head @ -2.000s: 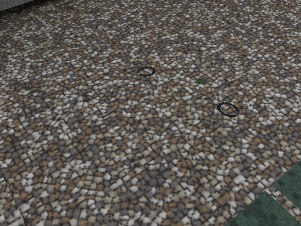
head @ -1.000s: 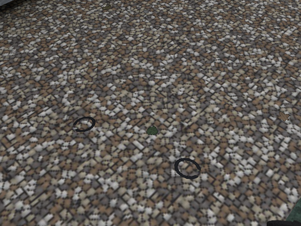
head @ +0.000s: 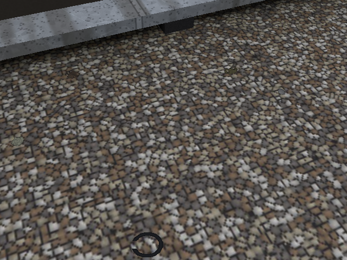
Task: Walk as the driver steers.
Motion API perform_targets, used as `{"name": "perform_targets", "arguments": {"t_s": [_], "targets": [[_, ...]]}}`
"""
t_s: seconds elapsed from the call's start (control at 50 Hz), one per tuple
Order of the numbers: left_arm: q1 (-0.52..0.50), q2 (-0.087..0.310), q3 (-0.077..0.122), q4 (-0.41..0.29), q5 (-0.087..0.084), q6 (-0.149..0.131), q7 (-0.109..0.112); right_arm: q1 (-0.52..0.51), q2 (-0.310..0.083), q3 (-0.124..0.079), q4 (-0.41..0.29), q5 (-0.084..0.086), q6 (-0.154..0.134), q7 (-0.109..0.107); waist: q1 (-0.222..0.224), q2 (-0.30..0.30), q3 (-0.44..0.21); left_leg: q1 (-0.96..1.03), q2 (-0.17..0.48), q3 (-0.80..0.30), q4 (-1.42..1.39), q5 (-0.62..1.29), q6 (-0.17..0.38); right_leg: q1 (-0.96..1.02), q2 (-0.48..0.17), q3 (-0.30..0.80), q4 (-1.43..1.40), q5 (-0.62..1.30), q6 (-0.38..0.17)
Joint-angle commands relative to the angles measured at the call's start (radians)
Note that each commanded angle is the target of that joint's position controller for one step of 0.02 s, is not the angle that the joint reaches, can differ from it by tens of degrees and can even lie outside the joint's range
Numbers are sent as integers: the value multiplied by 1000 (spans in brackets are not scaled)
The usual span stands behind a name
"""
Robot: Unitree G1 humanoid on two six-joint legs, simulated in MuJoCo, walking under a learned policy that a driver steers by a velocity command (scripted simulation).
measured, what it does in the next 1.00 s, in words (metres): walks ahead, turning right: right foot, then left foot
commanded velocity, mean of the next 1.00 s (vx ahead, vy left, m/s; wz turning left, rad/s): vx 0.18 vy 0.00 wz -0.50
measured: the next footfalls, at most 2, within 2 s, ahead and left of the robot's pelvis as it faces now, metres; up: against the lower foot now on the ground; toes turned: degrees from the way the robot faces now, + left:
right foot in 0.38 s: +0.33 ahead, -0.15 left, +0.00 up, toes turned -13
left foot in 0.88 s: +0.41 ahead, +0.05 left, +0.00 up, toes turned -36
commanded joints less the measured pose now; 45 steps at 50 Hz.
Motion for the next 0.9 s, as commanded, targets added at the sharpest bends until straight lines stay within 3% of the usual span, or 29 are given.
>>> {"name": "perform_targets", "arguments": {"t_s": [0.02, 0.06, 0.1, 0.16, 0.22, 0.3, 0.34, 0.36, 0.38, 0.4, 0.42, 0.44, 0.46, 0.48, 0.5, 0.54, 0.6, 0.66, 0.72, 0.8, 0.86, 0.88, 0.9], "targets": [[-22, 96, 33, -78, 3, -1, 7, 88, -95, -39, 0, -6, -26, 0, -48, 144, -73, 275, 253, -262, -324, 55, 152, -278, -91, 60, 55, 141, 4], [-9, 53, 28, -73, 1, 21, 8, 70, -93, -44, 22, -11, -46, -2, -24, 118, -50, 217, 251, -179, -370, 150, 161, -260, -92, 61, 41, 188, 18], [-51, 45, 30, -90, 4, 32, 11, 73, -105, -51, 47, -18, -54, -10, -22, 94, -16, 212, 251, -107, -391, 212, 160, -309, -90, 79, -15, 256, 30], [-127, 31, 25, -122, 17, 28, -1, 63, -125, -56, 68, -19, -49, -26, -29, 79, 24, 213, 222, 20, -381, 371, 139, -305, -70, 52, -216, 404, 35], [-232, 3, 11, -170, 32, 22, -27, 83, -164, -66, 86, -8, -31, -46, -67, 68, 26, 221, 219, 104, -339, 513, 121, -225, -40, -37, -399, 509, 27], [-235, 53, 31, -216, 33, 34, -54, 86, -204, -83, 103, 26, 3, -61, -47, 95, -15, 357, 267, 114, -204, 642, 90, -196, -6, -66, -482, 388, -23], [-126, 102, 58, -204, 35, 38, -58, 58, -216, -91, 94, 41, 22, -69, 16, 97, -80, 368, 251, 124, -6, 766, 60, -60, 54, -108, -524, 320, -64], [-13, 147, 83, -176, 35, 36, -47, 54, -196, -84, 90, 42, 28, -68, 72, 52, -141, 325, 194, 146, 188, 698, 19, 99, 98, -112, -615, 415, -97], [31, 241, 107, -181, 35, 39, -19, 119, -150, -65, 79, 5, 22, -62, 66, -128, -211, 118, 113, 152, 480, 278, -55, 329, -41, 98, -623, 866, -158], [-36, 312, 105, -223, 54, 37, -10, 244, -60, -34, 57, -38, 16, -48, -59, -281, -337, -218, -83, 30, 839, -553, -127, 586, -289, 546, -595, 1157, -388], [-33, 250, 92, -254, 49, 35, -21, 207, -139, -43, 74, -9, 9, -35, 19, -127, -485, -240, -59, -172, 915, -527, -109, 588, -310, 612, -684, 950, -421], [-93, 203, 81, -266, 38, 30, -25, 115, -165, -50, 49, 21, 13, -34, 16, -66, -364, -302, -25, -171, 888, -430, -87, 497, -263, 507, -720, 769, -375], [-140, 161, 71, -262, 17, 33, -20, 72, -156, -50, 48, 12, 20, -47, -7, 5, -248, -321, 13, -158, 809, -347, -83, 372, -208, 425, -747, 622, -313], [-179, 133, 62, -268, 12, 40, -12, 51, -164, -54, 50, -4, 31, -60, -27, 8, -182, -293, 39, -160, 734, -290, -84, 252, -173, 378, -772, 543, -277], [-199, 124, 58, -276, 24, 46, -5, 57, -169, -59, 48, -6, 43, -64, -54, -24, -161, -227, 45, -164, 686, -255, -81, 158, -143, 351, -795, 508, -257], [-210, 139, 63, -289, 43, 50, 5, 80, -145, -56, 53, -10, 54, -67, -69, -63, -165, -170, 22, -150, 622, -218, -92, 88, -113, 321, -806, 548, -250], [-189, 164, 72, -289, 34, 59, 26, 57, -124, -48, 50, -12, 59, -75, -57, -61, -188, -177, 6, -159, 503, -175, -119, 92, -96, 319, -794, 523, -243], [-200, 164, 73, -300, 27, 77, 42, 14, -122, -47, 41, -6, 64, -75, -42, -85, -178, -177, -2, -178, 405, -115, -133, 79, -69, 355, -801, 296, -213], [-202, 163, 74, -306, 30, 90, 46, -19, -122, -47, 31, -2, 56, -69, -25, -120, -149, -146, -14, -185, 305, -104, -133, 64, -55, 399, -804, 172, -201], [-190, 157, 74, -312, 29, 103, 40, -23, -132, -50, 27, 8, 30, -53, -11, -145, -151, -71, -36, -184, 156, -147, -111, 115, -62, 475, -755, 270, -199], [-211, 142, 69, -322, 11, 115, 41, 56, -147, -63, 50, 8, 17, -39, -64, -131, -148, 113, -18, -164, -134, 14, -67, 86, -7, 479, -674, 317, -145], [-171, 100, 57, -323, 12, 116, 41, 72, -207, -77, 47, -7, 20, -42, -45, -5, -171, 230, 150, -289, -187, 68, -6, -8, 63, 391, -538, 106, -90], [-163, 90, 57, -356, 5, 109, 38, 43, -290, -93, 47, -37, 34, -46, 4, 305, -110, 246, 331, -523, -227, 259, 150, -222, 234, 160, -352, -153, -26]]}}
Velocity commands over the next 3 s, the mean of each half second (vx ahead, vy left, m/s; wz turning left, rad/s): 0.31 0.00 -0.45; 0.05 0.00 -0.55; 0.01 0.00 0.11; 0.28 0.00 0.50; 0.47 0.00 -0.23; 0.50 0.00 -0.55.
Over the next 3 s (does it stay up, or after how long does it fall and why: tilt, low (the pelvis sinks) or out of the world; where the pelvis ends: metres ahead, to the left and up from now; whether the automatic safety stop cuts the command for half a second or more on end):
stays up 0.90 -0.23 -0.01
